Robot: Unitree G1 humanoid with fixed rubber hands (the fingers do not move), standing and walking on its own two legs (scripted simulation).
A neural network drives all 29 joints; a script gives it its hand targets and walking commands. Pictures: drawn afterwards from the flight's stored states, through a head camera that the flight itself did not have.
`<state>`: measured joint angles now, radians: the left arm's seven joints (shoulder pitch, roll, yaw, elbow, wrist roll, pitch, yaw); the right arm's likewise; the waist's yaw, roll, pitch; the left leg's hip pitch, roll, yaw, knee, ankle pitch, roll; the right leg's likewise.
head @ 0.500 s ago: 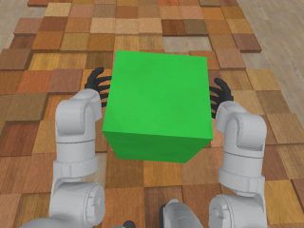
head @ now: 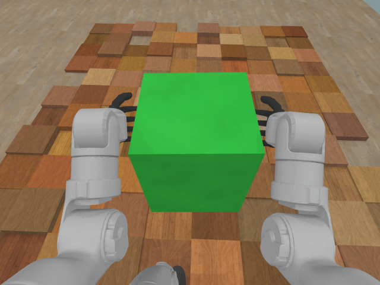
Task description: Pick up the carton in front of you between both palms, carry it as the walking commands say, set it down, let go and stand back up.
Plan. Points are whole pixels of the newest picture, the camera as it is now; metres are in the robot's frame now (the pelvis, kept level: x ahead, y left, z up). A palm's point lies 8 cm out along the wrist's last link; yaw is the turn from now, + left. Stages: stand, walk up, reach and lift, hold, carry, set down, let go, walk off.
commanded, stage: carry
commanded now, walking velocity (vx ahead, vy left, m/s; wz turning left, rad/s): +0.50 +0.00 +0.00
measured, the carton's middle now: (194, 147) +0.38 +0.01 +0.07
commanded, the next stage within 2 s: none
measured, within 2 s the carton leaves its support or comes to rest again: neither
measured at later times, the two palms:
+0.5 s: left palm (152, 60) +0.62 +0.14 +0.14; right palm (266, 62) +0.62 -0.16 +0.14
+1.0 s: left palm (144, 8) +0.95 +0.22 +0.14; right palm (228, 12) +0.93 -0.07 +0.14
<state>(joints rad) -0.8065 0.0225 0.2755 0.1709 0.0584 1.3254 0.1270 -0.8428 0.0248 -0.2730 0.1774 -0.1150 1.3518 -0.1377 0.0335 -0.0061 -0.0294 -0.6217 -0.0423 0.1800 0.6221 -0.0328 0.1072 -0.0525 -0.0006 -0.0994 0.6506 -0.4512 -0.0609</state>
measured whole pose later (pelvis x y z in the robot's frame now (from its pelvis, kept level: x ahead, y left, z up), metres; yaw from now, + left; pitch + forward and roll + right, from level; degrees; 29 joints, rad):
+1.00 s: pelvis +0.58 +0.07 +0.03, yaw +1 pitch +4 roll -2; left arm -0.73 0.05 0.15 0.32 0.04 1.22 0.13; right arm -0.65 0.01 -0.18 0.23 -0.06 1.21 -0.13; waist -0.03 -0.02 -0.08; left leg -0.32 0.02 0.12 0.50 -0.49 0.05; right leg -0.64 -0.05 -0.08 1.32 -0.52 -0.01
